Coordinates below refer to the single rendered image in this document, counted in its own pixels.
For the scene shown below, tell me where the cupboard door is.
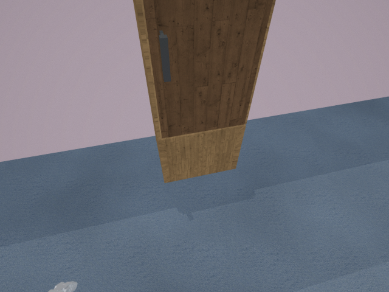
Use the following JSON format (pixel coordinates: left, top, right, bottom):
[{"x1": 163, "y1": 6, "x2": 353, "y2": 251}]
[{"x1": 143, "y1": 0, "x2": 273, "y2": 138}]

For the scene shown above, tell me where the handle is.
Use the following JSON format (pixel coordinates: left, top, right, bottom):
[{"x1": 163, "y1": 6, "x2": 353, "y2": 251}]
[{"x1": 159, "y1": 30, "x2": 171, "y2": 82}]

